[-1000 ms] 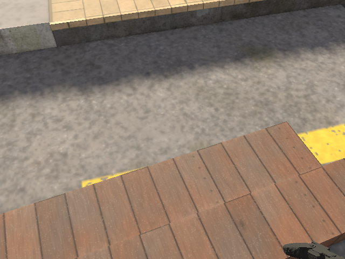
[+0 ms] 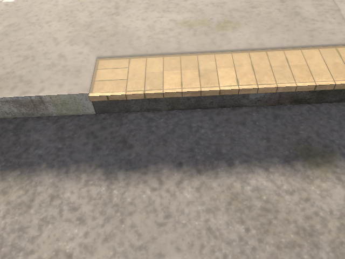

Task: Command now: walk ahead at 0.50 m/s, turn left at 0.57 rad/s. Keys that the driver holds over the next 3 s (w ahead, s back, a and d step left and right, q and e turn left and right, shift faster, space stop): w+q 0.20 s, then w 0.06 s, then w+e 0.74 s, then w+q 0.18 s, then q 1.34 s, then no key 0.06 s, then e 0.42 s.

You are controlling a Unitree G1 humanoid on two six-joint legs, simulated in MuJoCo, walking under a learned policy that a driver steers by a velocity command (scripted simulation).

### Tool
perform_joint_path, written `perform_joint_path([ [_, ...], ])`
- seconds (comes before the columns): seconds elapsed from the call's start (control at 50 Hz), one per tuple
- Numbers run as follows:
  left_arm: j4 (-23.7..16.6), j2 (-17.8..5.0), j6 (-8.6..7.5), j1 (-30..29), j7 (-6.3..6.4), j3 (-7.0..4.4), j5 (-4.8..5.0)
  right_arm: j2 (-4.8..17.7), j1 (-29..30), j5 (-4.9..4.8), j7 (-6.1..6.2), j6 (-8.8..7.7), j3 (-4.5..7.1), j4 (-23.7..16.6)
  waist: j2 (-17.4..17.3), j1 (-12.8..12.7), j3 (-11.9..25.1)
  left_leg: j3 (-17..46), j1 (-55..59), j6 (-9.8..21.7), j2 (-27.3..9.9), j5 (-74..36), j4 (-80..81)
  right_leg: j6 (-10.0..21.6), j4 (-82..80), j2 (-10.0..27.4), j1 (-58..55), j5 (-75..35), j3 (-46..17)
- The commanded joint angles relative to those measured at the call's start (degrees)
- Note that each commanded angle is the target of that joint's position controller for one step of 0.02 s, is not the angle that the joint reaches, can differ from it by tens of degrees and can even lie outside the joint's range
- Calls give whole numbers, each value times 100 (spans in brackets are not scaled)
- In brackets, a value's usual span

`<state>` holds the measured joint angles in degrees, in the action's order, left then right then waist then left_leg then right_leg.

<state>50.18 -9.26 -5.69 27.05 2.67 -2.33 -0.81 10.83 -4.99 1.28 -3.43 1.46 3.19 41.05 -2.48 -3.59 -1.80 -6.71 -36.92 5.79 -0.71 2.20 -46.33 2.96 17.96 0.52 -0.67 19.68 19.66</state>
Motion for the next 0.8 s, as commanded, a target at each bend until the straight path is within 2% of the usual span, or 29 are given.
perform_joint_path([
  [0.02, -214, -1088, 63, 104, 131, -258, 20, 312, 76, 5, -19, -44, 68, -379, 1080, 265, 83, -314, 875, 168, 269, 757, 450, -68, 175, 1440, -300, -6417, -225],
  [0.08, -264, -1348, 253, -48, 139, -350, -10, 621, -720, -32, 123, -65, 218, -147, 1158, 606, 382, -328, 1728, 500, 623, 1805, 856, 123, 1476, 1553, -464, -7088, -255],
  [0.1, -312, -1385, 328, -129, 108, -371, -13, 738, -1186, -26, 185, -109, 297, 3, 990, 826, 583, -191, 2334, 610, 725, 1903, 1308, 198, 2348, 1523, -255, -6449, -305],
  [0.12, -410, -1393, 383, -391, 89, -383, 32, 838, -1765, 51, 269, -168, 380, 178, 476, 1259, 749, 336, 3176, 822, 494, 1742, 2271, 92, 3721, 1397, 397, -5062, -285],
  [0.14, -704, -707, 394, -448, 35, -257, 35, 1282, -1677, 98, 346, -212, 461, 181, -486, 868, 656, 2423, 4494, 1289, -869, 1346, 2151, -146, 5340, 669, 2679, -628, -502],
  [0.16, -1192, -908, 329, -904, -38, -291, -7, 1574, -1589, -65, 316, -208, 529, 44, -691, 847, 739, 4876, 4932, 2166, -1600, 905, 2842, -417, 6478, -368, 4364, 1033, -1503],
  [0.18, -1301, -1088, 208, -1231, -98, -309, -5, 1359, -1552, -143, 341, -209, 479, -16, 13, 840, 359, 4237, 4543, 2044, -1682, 542, 3100, -449, 6181, 143, 4654, 533, -2177],
  [0.2, -1287, -1182, 108, -1242, -131, -307, 109, 1188, -1406, -155, 365, -233, 414, 12, 250, 640, 52, 3659, 3933, 1847, -1546, 54, 3224, -468, 5741, 302, 4353, 101, -2167],
  [0.22, -1166, -1178, 98, -1107, -132, -308, 107, 996, -1218, -109, 378, -294, 335, 13, 510, 370, -117, 3083, 3535, 1533, -1274, -578, 3254, -481, 5270, 447, 4035, -96, -2150],
  [0.26, -1067, -1073, 292, -928, -172, -273, -84, 745, -1157, -132, 371, -481, 186, 18, 453, 184, 21, 2387, 3165, 1172, -873, -1385, 3306, -554, 4618, 534, 3446, -220, -2169],
  [0.28, -1023, -952, 392, -875, -209, -234, -119, 760, -1243, -128, 357, -560, 148, 77, 284, 154, 125, 2213, 3129, 1118, -823, -1640, 3366, -578, 4371, 491, 3313, -225, -2071],
  [0.3, -956, -888, 464, -859, -293, -202, -125, 867, -1478, -180, 368, -582, 147, 190, 286, 190, 164, 2031, 3190, 1068, -738, -2047, 3433, -553, 4228, 521, 3305, -392, -2006],
  [0.36, -1062, -806, 567, -1364, -418, -134, -94, 988, -1897, -140, 335, -579, 148, 356, 26, 449, 1, 1494, 3363, 751, -602, -2375, 3495, -417, 3744, 557, 3659, -1123, -1827],
  [0.38, -1040, -903, 574, -1446, -439, -166, -68, 1126, -2095, -52, 334, -609, 175, 392, -121, 580, 62, 1496, 3597, 745, -700, -2218, 3466, -291, 3990, 563, 3870, -1546, -1854],
  [0.42, -1201, -1104, 542, -1975, -433, -273, -42, 1033, -2527, -56, 382, -675, 144, 607, -120, 744, -254, 1656, 4241, 675, -929, -1882, 3464, -157, 3978, 599, 4866, -1743, -2324],
  [0.44, -1289, -1193, 497, -2183, -429, -319, 20, 1106, -2606, -53, 392, -724, 147, 657, -138, 778, -385, 1582, 4491, 623, -888, -1358, 3543, -117, 3646, 448, 5278, -1714, -2469],
  [0.46, -1285, -1175, 474, -2281, -442, -332, 4, 1108, -2656, -6, 403, -761, 149, 697, -144, 827, -524, 1499, 4619, 608, -928, -1286, 3525, -66, 3528, 308, 5469, -1791, -2605],
  [0.48, -1334, -1151, 422, -2358, -482, -325, -5, 1061, -2380, -32, 426, -803, 124, 695, -88, 638, -679, 1191, 4235, 489, -823, -1064, 3569, -72, 2851, 252, 5145, -2319, -2696],
  [0.5, -1322, -1059, 407, -2455, -522, -287, 1, 1105, -2055, -24, 440, -865, 122, 613, -101, 602, -673, 912, 3751, 428, -609, -656, 3634, -73, 2429, 120, 4599, -2968, -2350],
  [0.52, -1269, -1058, 374, -2489, -560, -274, -59, 1140, -1960, -7, 478, -892, 104, 601, -71, 615, -496, 801, 3573, 374, -629, -353, 3510, -59, 2220, 109, 4147, -3551, -2251],
  [0.56, -1249, -992, 315, -2452, -627, -261, -74, 1115, -1948, -42, 560, -994, 66, 659, 26, 592, -497, 729, 3324, 363, -795, -75, 3182, 81, 1925, 145, 3699, -4283, -2258],
  [0.6, -1285, -945, 281, -2669, -660, -228, -46, 1077, -2175, 25, 602, -1012, 37, 786, 82, 760, -689, 635, 3704, 315, -829, -203, 2803, 185, 1427, 144, 3895, -4303, -2156],
  [0.64, -1383, -836, 230, -3006, -657, -154, -140, 1013, -2475, 79, 617, -956, -11, 926, 86, 1035, -861, 515, 4221, 257, -785, -668, 2360, 251, 660, 119, 4024, -4234, -1870],
  [0.68, -1222, -769, 223, -2765, -586, -115, -194, 1007, -2629, 12, 671, -842, -67, 1053, 154, 995, -645, 393, 4461, 127, -771, -1745, 1437, 312, 134, 8, 3390, -4368, -1663],
  [0.72, -768, -848, 261, -1525, -500, -154, -242, 1077, -2598, 58, 750, -707, -101, 1089, 111, 492, -35, 366, 4565, 101, -743, -2720, -206, 462, -28, -83, 2317, -4422, -1538],
  [0.74, -336, -1053, 269, -494, -460, -241, -284, 1048, -2419, 89, 755, -644, -104, 1088, 139, 51, 337, 386, 4211, 102, -683, -2829, -1583, 561, -30, -135, 1276, -4252, -1428],
  [0.76, -32, -1275, 255, 542, -413, -367, -367, 1189, -1973, -27, 681, -657, -20, 993, 785, -669, 694, -62, 3022, -78, -106, -1336, -3968, 814, -323, 97, -307, -4729, -1634],
  [0.78, 19, -1919, 241, 593, -413, -470, -367, 584, -2484, -119, 608, -671, -105, 835, 1949, -18, 1131, 180, -212, -306, 388, 4601, -6377, 1267, 2314, 1358, -2920, -8352, -2690],
  [0.8, -111, -2031, 235, 1042, -436, -514, -60, 840, -2308, -311, 633, -693, -141, 566, 1238, -471, 2432, 997, -1143, -443, 245, 3985, -6471, 1980, 2449, 2207, -4063, -9236, -4054],
])
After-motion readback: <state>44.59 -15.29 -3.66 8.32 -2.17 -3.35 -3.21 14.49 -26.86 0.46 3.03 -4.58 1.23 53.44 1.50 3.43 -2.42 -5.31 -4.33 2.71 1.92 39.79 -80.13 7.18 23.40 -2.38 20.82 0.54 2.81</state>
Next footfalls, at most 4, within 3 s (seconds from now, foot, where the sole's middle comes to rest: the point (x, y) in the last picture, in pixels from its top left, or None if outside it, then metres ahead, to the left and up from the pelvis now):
0.12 left None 0.15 0.06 -0.78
0.76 right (220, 244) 0.59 -0.08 -0.91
1.20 left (189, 186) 0.87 0.06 -0.91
1.74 right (229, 177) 0.93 -0.14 -0.91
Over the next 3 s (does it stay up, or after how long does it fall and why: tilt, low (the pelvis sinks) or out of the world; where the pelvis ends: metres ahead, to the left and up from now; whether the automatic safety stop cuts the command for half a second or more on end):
stays up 0.82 -0.04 -0.13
